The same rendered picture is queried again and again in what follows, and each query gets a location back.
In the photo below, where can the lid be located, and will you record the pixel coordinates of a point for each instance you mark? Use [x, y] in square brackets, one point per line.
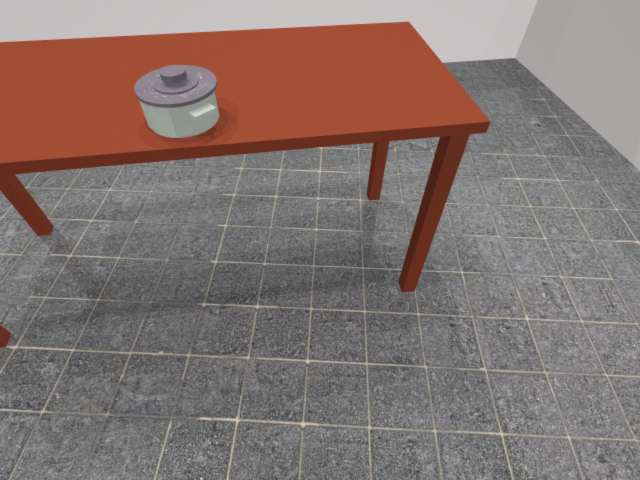
[199, 84]

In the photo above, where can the table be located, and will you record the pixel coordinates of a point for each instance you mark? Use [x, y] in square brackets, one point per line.
[70, 104]

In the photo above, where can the pot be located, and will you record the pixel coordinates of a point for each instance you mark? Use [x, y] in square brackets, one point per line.
[181, 122]

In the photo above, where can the knob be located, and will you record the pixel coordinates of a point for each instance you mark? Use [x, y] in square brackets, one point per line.
[173, 74]

